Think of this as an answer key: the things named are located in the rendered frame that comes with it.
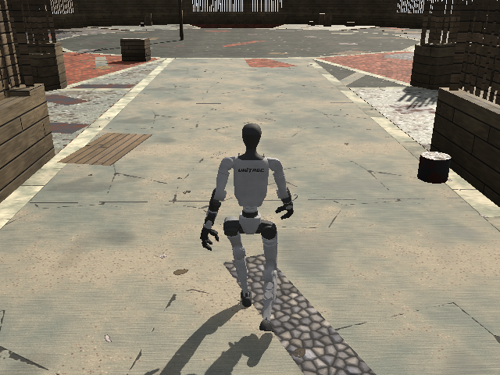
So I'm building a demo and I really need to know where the left robot hand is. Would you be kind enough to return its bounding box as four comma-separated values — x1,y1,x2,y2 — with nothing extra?
200,226,219,251

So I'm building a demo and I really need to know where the left robot upper arm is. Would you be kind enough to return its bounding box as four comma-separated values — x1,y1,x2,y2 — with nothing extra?
213,156,235,201

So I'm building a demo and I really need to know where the right robot upper arm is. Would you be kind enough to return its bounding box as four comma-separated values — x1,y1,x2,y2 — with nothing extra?
267,157,289,199

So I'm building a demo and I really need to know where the humanoid robot head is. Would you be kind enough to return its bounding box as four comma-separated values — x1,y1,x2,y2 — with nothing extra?
238,123,265,160

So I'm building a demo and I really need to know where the robot right foot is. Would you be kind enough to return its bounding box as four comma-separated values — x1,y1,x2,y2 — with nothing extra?
259,319,274,332

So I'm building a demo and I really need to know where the right robot hand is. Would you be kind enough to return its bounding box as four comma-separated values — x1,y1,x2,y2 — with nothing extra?
275,205,294,219

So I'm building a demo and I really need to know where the right robot forearm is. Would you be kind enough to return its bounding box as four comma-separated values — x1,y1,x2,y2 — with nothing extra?
281,187,293,209

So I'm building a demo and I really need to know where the left robot forearm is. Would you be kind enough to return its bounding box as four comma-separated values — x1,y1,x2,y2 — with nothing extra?
203,189,221,229

